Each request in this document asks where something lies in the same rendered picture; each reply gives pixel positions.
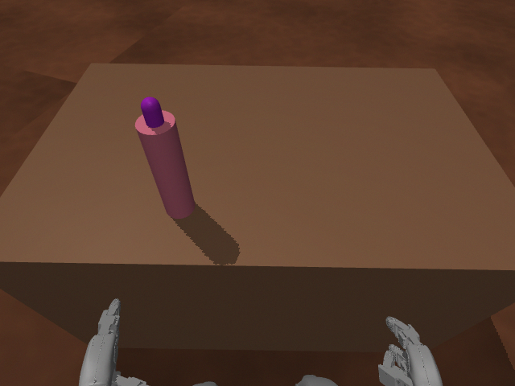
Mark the right robot hand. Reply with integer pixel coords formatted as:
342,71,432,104
378,316,443,386

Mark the left robot hand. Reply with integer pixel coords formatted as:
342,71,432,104
79,298,149,386

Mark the bottle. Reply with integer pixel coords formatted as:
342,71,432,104
135,97,195,219

